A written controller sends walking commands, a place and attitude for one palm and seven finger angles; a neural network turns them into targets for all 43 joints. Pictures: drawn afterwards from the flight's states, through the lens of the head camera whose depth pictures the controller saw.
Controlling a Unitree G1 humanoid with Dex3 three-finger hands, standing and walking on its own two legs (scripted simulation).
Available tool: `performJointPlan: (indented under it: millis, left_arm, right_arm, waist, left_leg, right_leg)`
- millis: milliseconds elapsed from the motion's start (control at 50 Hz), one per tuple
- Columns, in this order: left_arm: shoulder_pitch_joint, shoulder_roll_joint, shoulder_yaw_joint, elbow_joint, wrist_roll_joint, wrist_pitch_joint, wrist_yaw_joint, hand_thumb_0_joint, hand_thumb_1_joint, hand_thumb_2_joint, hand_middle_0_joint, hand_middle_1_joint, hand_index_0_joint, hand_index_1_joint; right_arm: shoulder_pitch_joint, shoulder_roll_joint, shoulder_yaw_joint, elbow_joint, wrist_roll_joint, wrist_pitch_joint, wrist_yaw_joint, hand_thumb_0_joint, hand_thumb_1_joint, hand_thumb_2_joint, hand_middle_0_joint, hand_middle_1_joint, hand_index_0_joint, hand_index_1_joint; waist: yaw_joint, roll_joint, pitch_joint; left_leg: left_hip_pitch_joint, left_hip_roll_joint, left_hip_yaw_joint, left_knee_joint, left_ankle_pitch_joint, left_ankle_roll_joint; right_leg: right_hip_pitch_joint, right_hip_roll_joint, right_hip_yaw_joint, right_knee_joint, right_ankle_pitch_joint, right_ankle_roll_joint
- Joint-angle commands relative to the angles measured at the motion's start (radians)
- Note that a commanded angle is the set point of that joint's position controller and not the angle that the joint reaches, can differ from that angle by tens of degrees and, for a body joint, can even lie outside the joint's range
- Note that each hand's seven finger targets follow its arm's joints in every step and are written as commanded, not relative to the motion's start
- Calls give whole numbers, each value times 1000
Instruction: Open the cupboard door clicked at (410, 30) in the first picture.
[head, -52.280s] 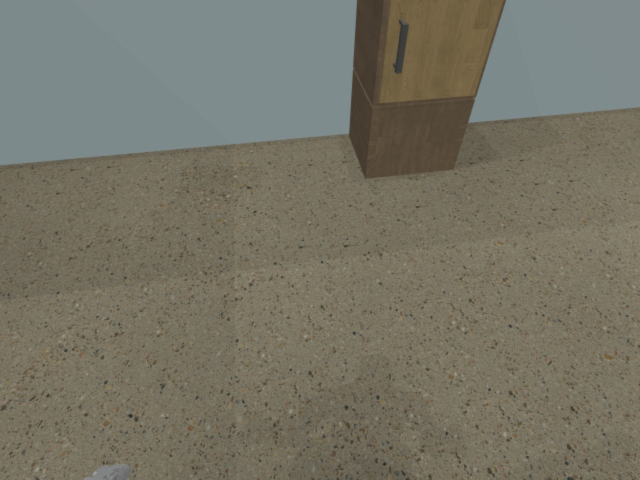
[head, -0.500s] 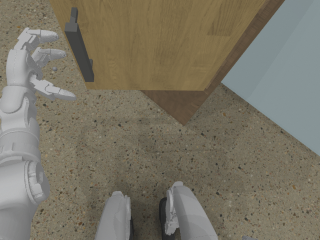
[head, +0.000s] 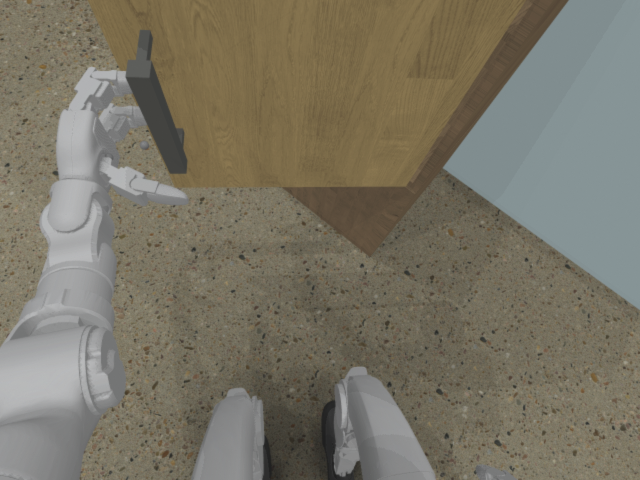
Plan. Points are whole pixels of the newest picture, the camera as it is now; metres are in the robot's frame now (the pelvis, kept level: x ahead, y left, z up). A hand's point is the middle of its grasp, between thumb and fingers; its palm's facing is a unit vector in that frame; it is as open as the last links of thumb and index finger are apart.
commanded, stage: slide the fingers in behind the handle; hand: left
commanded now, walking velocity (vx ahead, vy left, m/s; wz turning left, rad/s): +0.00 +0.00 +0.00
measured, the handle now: (163, 111) +0.55 +0.16 +0.03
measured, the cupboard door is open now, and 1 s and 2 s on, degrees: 43 43 46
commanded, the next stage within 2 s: close the thumb around the handle in 0.86 s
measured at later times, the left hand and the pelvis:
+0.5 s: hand (176, 144) +0.51 +0.14 +0.03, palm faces -0.02 -1.00 -0.02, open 14.0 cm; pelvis +0.00 -0.01 +0.00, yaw +0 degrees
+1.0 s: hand (176, 144) +0.51 +0.14 +0.03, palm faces -0.01 -1.00 -0.02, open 14.0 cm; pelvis +0.00 -0.01 +0.00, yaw +0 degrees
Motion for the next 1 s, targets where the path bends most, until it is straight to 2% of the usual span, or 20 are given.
performJointPlan:
  millis: [0,100,140,160,240,260,280,320,360,400,440,460,480,560,640,700,860,900,920,980]
  left_arm:
    - [-400,166,-21,-225,-25,-74,9,0,-500,300,-300,-1200,-300,-1200]
    - [-364,138,-26,-238,-29,-65,29,0,-500,300,-300,-1200,-300,-1200]
    - [-390,136,-31,-237,-22,-67,43,0,-500,300,-300,-1200,-300,-1200]
    - [-381,140,-28,-231,-15,-69,49,0,-500,300,-300,-1200,-300,-1200]
    - [-387,160,-6,-187,-5,-77,72,0,-500,300,-300,-1200,-300,-1200]
    - [-410,143,-29,-188,2,-81,75,0,-500,300,-300,-1200,-300,-1200]
    - [-431,117,-49,-194,3,-84,78,0,-500,300,-300,-1200,-300,-1200]
    - [-428,116,-48,-206,4,-98,82,0,-500,300,-300,-1200,-300,-1200]
    - [-427,132,-28,-201,0,-97,86,0,-500,300,-300,-1200,-300,-1200]
    - [-408,116,-40,-211,1,-98,86,0,-500,300,-300,-1200,-300,-1200]
    - [-392,103,-45,-200,-2,-91,86,0,-500,300,-300,-1200,-300,-1200]
    - [-376,140,-18,-184,4,-88,90,0,-500,300,-300,-1200,-300,-1200]
    - [-398,121,-37,-195,2,-86,90,0,-500,300,-300,-1200,-300,-1200]
    - [-407,163,-3,-187,3,-91,92,0,-500,300,-300,-1200,-300,-1200]
    - [-410,132,-28,-232,-4,-108,81,0,-500,300,-300,-1200,-300,-1200]
    - [-394,92,-57,-211,-11,-97,69,0,-500,300,-300,-1200,-300,-1200]
    - [-422,137,-26,-172,4,-95,93,0,-500,300,-300,-1200,-300,-1200]
    - [-450,130,-36,-193,7,-107,95,0,-500,300,-300,-1200,-300,-1200]
    - [-438,145,-25,-192,10,-111,94,0,-500,300,-300,-1200,-300,-1200]
    - [-410,132,-30,-178,4,-104,88,0,-388,348,-308,-1212,-308,-1212]
  right_arm:
    - [174,-186,-74,-39,-1,-13,-12,0,-900,-900,200,300,200,300]
    - [176,-183,-79,-39,-1,-11,-9,0,-900,-900,200,300,200,300]
    - [175,-181,-79,-32,-2,-9,-10,0,-900,-900,200,300,200,300]
    - [173,-179,-78,-32,-2,-9,-8,0,-900,-900,200,300,200,300]
    - [168,-180,-74,-34,-5,-12,-9,0,-900,-900,200,300,200,300]
    - [164,-179,-73,-35,-5,-12,-9,0,-900,-900,200,300,200,300]
    - [164,-176,-74,-34,-7,-15,-8,0,-900,-900,200,300,200,300]
    - [168,-178,-77,-35,-9,-18,-6,0,-900,-900,200,300,200,300]
    - [171,-180,-78,-31,-12,-18,-5,0,-900,-900,200,300,200,300]
    - [175,-176,-79,-37,-12,-17,-3,0,-900,-900,200,300,200,300]
    - [171,-175,-80,-35,-10,-14,1,0,-900,-900,200,300,200,300]
    - [173,-177,-78,-38,-8,-11,-1,0,-900,-900,200,300,200,300]
    - [167,-174,-77,-41,-7,-12,-1,0,-900,-900,200,300,200,300]
    - [168,-176,-74,-39,-7,-18,-8,0,-900,-900,200,300,200,300]
    - [173,-176,-80,-37,-9,-24,-5,0,-900,-900,200,300,200,300]
    - [176,-176,-82,-34,-7,-21,-4,0,-900,-900,200,300,200,300]
    - [172,-177,-75,-31,-8,-20,-8,0,-900,-900,200,300,200,300]
    - [172,-176,-76,-33,-10,-25,-9,0,-900,-900,200,300,200,300]
    - [171,-179,-78,-31,-11,-25,-8,0,-900,-900,200,300,200,300]
    - [168,-180,-77,-33,-10,-22,-6,0,-900,-900,200,300,200,300]
  waist:
    - [-20,135,-559]
    - [-10,131,-579]
    - [-21,103,-558]
    - [-11,108,-555]
    - [-15,74,-513]
    - [-25,74,-504]
    - [-34,86,-509]
    - [-21,123,-555]
    - [-23,98,-568]
    - [-15,124,-592]
    - [-20,91,-568]
    - [-9,73,-550]
    - [-21,69,-543]
    - [-18,62,-542]
    - [-11,110,-600]
    - [-21,101,-569]
    - [-24,48,-513]
    - [-29,91,-539]
    - [-19,113,-556]
    - [-15,111,-565]
  left_leg:
    - [398,12,-102,-179,496,-48]
    - [410,10,-95,-181,521,-49]
    - [381,9,-92,-181,493,-45]
    - [371,7,-89,-183,478,-45]
    - [304,1,-78,-182,414,-38]
    - [299,-1,-79,-185,391,-36]
    - [310,0,-80,-185,386,-35]
    - [353,0,-86,-184,420,-43]
    - [338,0,-81,-176,427,-40]
    - [362,-1,-82,-177,467,-43]
    - [334,0,-73,-175,443,-39]
    - [305,-1,-70,-180,423,-38]
    - [283,-4,-64,-179,393,-33]
    - [261,-6,-59,-176,375,-29]
    - [349,-1,-73,-179,442,-39]
    - [353,0,-75,-182,449,-39]
    - [258,-6,-65,-180,360,-30]
    - [291,-6,-69,-177,377,-31]
    - [316,-4,-73,-177,396,-37]
    - [329,-3,-76,-178,418,-40]
  right_leg:
    - [306,30,53,-106,286,-12]
    - [325,29,54,-110,312,-12]
    - [336,28,59,-117,311,-7]
    - [341,27,60,-115,302,-9]
    - [354,28,67,-118,274,-8]
    - [347,28,69,-122,257,-8]
    - [334,28,68,-123,250,-8]
    - [327,27,66,-114,264,-11]
    - [349,27,68,-112,281,-8]
    - [353,27,67,-103,311,-12]
    - [367,28,72,-115,309,-8]
    - [387,28,74,-116,302,-9]
    - [390,28,79,-121,288,-6]
    - [403,28,85,-123,283,-6]
    - [380,27,75,-111,309,-10]
    - [368,28,70,-116,313,-10]
    - [384,28,82,-125,263,-7]
    - [360,28,79,-116,266,-9]
    - [350,27,77,-113,271,-11]
    - [352,28,72,-110,282,-11]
